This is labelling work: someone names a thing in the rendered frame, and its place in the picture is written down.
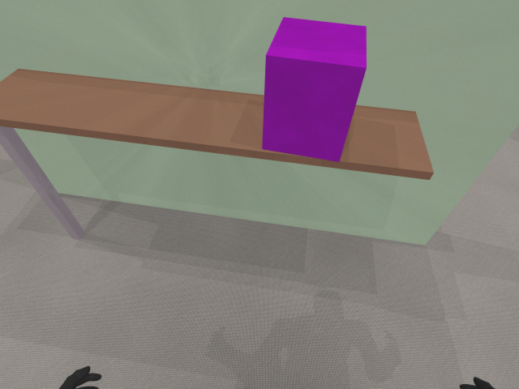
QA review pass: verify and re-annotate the carton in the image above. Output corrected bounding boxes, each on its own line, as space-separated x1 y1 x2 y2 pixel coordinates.
262 17 367 162

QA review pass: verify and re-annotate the table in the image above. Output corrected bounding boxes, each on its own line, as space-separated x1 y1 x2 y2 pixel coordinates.
0 69 434 240

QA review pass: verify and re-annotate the robot left hand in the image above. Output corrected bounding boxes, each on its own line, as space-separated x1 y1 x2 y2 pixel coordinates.
59 366 101 389

